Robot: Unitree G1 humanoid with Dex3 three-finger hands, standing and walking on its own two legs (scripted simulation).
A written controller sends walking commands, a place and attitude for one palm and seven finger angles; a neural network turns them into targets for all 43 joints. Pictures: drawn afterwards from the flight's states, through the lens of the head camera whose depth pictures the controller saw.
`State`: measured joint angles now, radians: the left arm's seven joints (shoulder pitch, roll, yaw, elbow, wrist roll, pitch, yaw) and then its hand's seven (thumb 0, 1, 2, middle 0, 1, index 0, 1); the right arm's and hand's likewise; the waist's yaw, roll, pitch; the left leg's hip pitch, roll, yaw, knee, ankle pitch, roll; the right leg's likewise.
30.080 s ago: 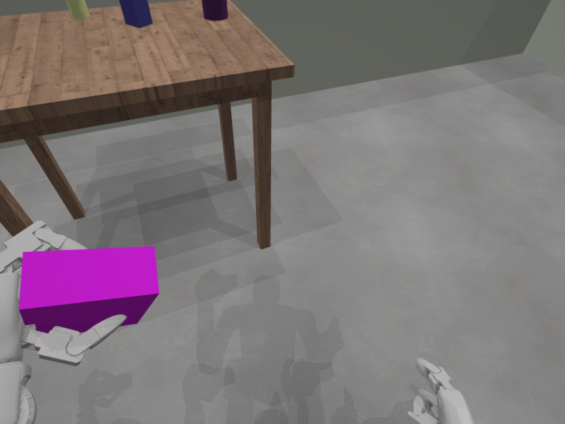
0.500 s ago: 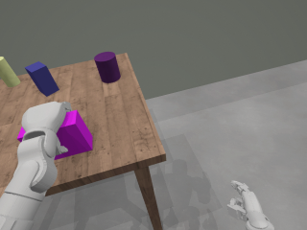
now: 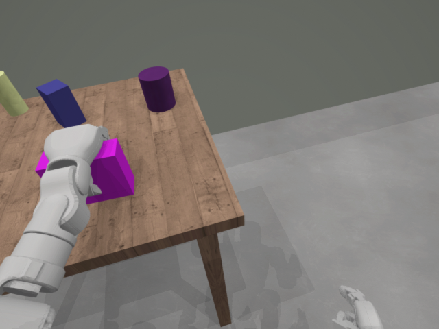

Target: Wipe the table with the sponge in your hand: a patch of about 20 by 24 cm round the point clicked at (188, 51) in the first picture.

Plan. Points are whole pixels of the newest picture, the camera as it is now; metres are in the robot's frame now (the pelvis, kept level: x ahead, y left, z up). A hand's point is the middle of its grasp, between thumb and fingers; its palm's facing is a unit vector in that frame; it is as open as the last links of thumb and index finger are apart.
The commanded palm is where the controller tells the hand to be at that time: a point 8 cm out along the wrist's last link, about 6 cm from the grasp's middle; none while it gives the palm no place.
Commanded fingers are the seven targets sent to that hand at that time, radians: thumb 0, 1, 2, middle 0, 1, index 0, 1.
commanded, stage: wipe forward along the middle lane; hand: left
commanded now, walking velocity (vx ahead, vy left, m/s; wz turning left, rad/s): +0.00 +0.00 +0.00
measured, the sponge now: (94, 180) +0.34 +0.29 +0.11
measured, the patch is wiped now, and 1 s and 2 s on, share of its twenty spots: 1.00 1.00 1.00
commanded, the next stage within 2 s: slide back across to the first lane in 1.12 s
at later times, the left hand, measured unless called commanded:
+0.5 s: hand (93, 148) +0.39 +0.31 +0.14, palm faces -0.04 +0.01 -1.00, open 9.5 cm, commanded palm +0.38 +0.32 +0.17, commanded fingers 0.00 0.10 1.30 -1.20 -1.60 -1.20 -1.60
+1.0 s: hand (93, 133) +0.44 +0.33 +0.14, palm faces -0.10 +0.03 -0.99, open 9.5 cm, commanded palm +0.44 +0.33 +0.17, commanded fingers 0.00 0.10 1.30 -1.20 -1.60 -1.20 -1.60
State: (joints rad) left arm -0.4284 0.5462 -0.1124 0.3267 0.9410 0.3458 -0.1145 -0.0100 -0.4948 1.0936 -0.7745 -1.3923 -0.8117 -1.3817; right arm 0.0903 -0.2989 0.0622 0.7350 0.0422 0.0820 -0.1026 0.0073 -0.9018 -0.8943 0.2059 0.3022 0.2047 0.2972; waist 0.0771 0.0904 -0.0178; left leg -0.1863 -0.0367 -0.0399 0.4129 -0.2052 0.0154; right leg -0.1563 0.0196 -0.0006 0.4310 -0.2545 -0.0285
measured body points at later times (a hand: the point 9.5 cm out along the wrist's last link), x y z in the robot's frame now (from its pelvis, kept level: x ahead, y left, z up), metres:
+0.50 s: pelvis +0.01 +0.01 +0.00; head +0.01 -0.02 +0.45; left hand +0.39 +0.30 +0.19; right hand +0.16 -0.25 -0.12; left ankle +0.01 +0.11 -0.74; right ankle -0.01 -0.10 -0.74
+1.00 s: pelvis +0.01 +0.01 +0.00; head +0.04 -0.01 +0.45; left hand +0.44 +0.33 +0.19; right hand +0.09 -0.27 -0.14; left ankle +0.01 +0.11 -0.74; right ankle -0.01 -0.10 -0.74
